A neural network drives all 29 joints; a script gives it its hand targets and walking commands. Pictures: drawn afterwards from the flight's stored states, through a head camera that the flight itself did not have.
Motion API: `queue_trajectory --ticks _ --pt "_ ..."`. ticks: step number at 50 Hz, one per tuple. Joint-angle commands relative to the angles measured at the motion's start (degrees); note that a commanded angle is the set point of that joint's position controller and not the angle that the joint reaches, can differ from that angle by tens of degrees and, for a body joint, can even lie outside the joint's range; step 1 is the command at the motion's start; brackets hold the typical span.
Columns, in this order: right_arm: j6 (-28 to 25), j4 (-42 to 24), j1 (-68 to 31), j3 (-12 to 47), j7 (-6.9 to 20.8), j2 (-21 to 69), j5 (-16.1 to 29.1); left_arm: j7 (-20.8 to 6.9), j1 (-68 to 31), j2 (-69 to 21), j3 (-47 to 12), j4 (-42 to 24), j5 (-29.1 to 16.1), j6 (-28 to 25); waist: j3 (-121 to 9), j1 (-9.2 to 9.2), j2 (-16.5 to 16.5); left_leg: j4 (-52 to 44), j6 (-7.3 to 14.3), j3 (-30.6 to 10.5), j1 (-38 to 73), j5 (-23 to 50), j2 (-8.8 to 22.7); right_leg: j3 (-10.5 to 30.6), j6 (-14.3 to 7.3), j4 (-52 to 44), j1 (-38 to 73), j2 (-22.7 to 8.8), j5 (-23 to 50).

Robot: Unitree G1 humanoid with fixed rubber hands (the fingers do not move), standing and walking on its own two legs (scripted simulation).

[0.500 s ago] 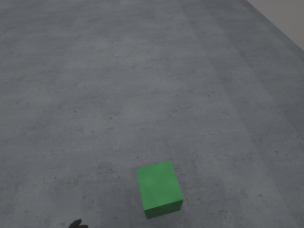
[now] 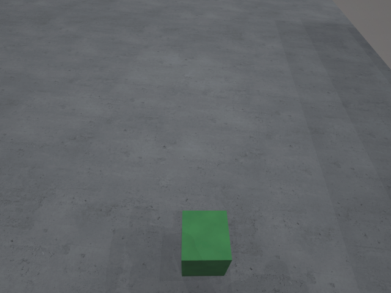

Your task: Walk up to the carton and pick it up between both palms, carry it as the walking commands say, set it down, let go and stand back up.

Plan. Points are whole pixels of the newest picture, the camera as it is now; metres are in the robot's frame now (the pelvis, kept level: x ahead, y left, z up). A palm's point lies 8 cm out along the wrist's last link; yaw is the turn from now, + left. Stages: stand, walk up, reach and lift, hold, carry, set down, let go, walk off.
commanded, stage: walk up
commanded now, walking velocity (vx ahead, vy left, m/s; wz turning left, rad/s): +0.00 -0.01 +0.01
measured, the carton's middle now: (203, 244) +0.45 -0.03 -0.65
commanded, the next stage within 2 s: stand in 2.00 s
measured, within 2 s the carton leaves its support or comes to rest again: neither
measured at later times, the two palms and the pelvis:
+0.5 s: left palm out of the picture +0.01 +0.22 -0.14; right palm out of the picture -0.02 -0.23 -0.14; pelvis -0.01 -0.01 +0.00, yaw -2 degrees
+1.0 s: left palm out of the picture +0.00 +0.20 -0.14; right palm out of the picture -0.02 -0.24 -0.14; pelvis +0.00 -0.02 +0.00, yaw -2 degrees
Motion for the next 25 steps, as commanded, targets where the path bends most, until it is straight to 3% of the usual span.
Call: queue_trajectory --ticks 1,2,3,4,5,6,7,8,9,10,12,13,15,17,18,19,20,21,22,23,25 --pt "-1.58 -1.92 -2.88 -0.21 -0.49 -4.14 0.05 -0.42 1.08 1.02 -0.59 -1.13 0.22 -0.86 1.28 -0.02 11.93 -10.13 2.46 -4.05 -2.95 16.25 10.55 2.97 0.06 -1.42 4.14 -1.18 1.69" --pt "-1.49 -0.36 -0.57 -0.11 -0.62 -4.79 0.11 -0.20 1.84 -0.20 -0.95 -1.04 0.22 -1.28 1.88 0.37 8.18 -9.80 1.77 -3.50 -3.69 16.25 9.19 1.04 0.19 -5.71 6.55 -0.35 5.01" --pt "-1.37 0.91 1.48 -0.23 -0.61 -7.19 0.12 -0.08 0.82 1.54 -1.09 -1.42 0.25 -1.76 2.93 -1.03 5.59 -7.10 1.43 -5.59 -2.47 18.16 9.46 2.06 0.02 -10.19 8.17 -1.64 10.72" --pt "-1.65 1.08 2.69 -0.09 -0.63 -5.56 0.13 0.21 1.07 1.68 -1.06 -0.53 0.16 -2.00 2.12 -0.66 5.86 -7.56 0.64 -5.05 -3.73 16.38 8.28 3.96 -1.13 -9.69 10.60 -3.04 15.22" --pt "-1.78 0.55 3.82 -0.23 -0.72 -5.71 0.79 0.46 2.14 2.00 -1.28 0.65 -0.05 -1.79 3.58 -0.88 4.65 -8.64 0.43 -5.70 -6.35 10.67 8.58 5.37 -0.97 -8.75 11.04 -4.42 17.71" --pt "-1.67 1.53 5.74 0.36 -0.76 -4.51 0.85 0.46 0.27 2.30 -1.25 -0.25 -0.15 -1.80 2.60 -0.84 1.27 -9.62 0.20 -5.26 -7.99 7.15 6.59 5.75 -2.16 -8.80 13.63 -5.37 17.89" --pt "-1.69 2.70 6.12 0.54 -0.67 -4.51 1.01 0.27 -1.02 3.03 -1.12 -0.06 0.02 -1.82 4.24 -0.08 0.47 -9.09 -0.19 -5.21 -7.18 9.19 6.61 6.71 -2.26 -8.61 12.29 -5.31 19.44" --pt "-1.65 1.98 4.60 0.17 -0.77 -3.84 0.96 0.40 1.98 1.92 -1.36 1.65 -0.11 -1.89 4.07 0.46 0.51 -8.43 -0.43 -4.45 -5.29 7.55 6.64 7.34 -1.83 -9.66 10.48 -5.17 18.17" --pt "-1.60 2.86 4.17 0.06 -0.96 -3.74 0.71 0.52 1.57 2.34 -1.78 1.54 0.13 -1.83 3.61 -0.50 3.95 -8.53 -0.60 -3.20 -2.99 7.73 6.27 9.28 -2.65 -10.71 9.42 -6.36 18.14" --pt "-1.72 2.97 4.18 0.08 -0.76 -4.30 0.48 0.59 0.12 2.02 -1.44 0.78 0.40 -2.07 1.95 -0.22 4.51 -8.73 -0.78 -3.79 -3.04 10.02 6.52 7.03 -2.22 -9.68 11.72 -5.18 17.63" --pt "-2.32 2.78 4.10 -0.60 -0.83 -6.01 0.45 0.62 -1.26 3.83 -1.37 1.79 0.00 -2.04 -0.22 -1.07 -0.96 -8.32 -1.01 -3.58 -2.74 10.42 6.22 6.76 -1.85 -10.33 12.51 -5.12 16.44" --pt "-2.19 2.94 4.97 -0.01 -0.75 -4.42 0.52 0.46 0.87 3.23 -1.28 1.77 0.09 -2.19 -1.72 -0.06 0.29 -7.34 -0.68 -3.88 -0.56 11.60 5.97 8.33 -2.21 -9.81 11.77 -5.27 16.48" --pt "-2.23 4.69 6.32 0.28 -0.91 -4.72 0.49 0.57 -1.03 2.65 -1.17 1.39 -0.11 -2.11 0.67 -0.77 1.03 -8.91 -0.40 -4.48 -3.09 9.44 6.99 5.65 -1.92 -10.21 11.97 -4.35 16.31" --pt "-1.96 4.50 6.84 0.79 -0.80 -3.89 0.45 0.95 -0.64 2.51 -1.33 1.47 0.29 -2.15 3.56 -0.02 3.32 -9.16 -0.79 -5.60 -5.10 10.97 6.98 6.19 -2.69 -9.26 12.23 -4.74 15.89" --pt "-2.10 4.15 6.05 0.91 -0.83 -2.93 0.50 0.67 1.05 1.53 -1.40 2.55 0.22 -2.06 4.21 -0.01 1.83 -8.61 -0.74 -3.62 -3.02 11.44 6.85 6.47 -2.10 -10.35 9.46 -4.53 16.23" --pt "-1.89 4.82 8.28 0.75 -0.70 -3.34 0.44 0.66 0.42 1.97 -1.69 3.10 0.20 -2.36 5.30 -0.93 0.60 -9.15 -1.03 -4.98 -2.86 10.75 6.64 7.58 -2.48 -10.64 7.86 -4.40 15.41" --pt "-1.73 5.04 8.31 0.81 -0.86 -3.62 -0.07 0.55 -0.79 2.32 -1.33 2.07 -0.04 -2.51 3.52 -0.94 0.39 -9.62 -1.04 -4.36 -4.39 10.13 7.41 5.03 -2.46 -10.29 10.25 -4.48 14.18" --pt "-2.00 5.16 8.18 0.57 -0.71 -3.66 -0.20 0.65 -1.05 1.71 -1.36 2.52 0.19 -2.64 2.46 -1.11 0.55 -9.26 -0.48 -4.38 -2.65 10.08 7.48 6.41 -2.70 -10.28 10.03 -4.28 14.20" --pt "-1.75 5.15 6.18 0.11 -0.77 -4.75 0.15 0.56 0.74 1.95 -1.75 2.72 -0.25 -2.56 4.84 -0.49 7.41 -9.34 -0.66 -3.25 -3.08 8.26 7.16 7.65 -2.53 -11.08 8.48 -4.64 13.71" --pt "-1.35 5.96 8.67 0.93 -0.77 -1.95 0.09 0.35 -0.13 1.22 -1.77 2.14 -0.30 -2.59 4.18 -0.86 4.62 -9.98 -0.45 -4.03 -3.57 7.27 6.99 6.73 -2.37 -10.87 9.34 -4.27 12.36" --pt "-1.59 5.82 8.85 0.37 -0.79 -3.43 -0.12 0.69 -0.20 1.49 -1.95 1.95 -0.37 -3.02 2.16 -1.42 4.32 -9.22 -0.64 -3.78 -5.36 7.86 7.23 6.34 -2.68 -10.65 11.04 -4.11 12.94"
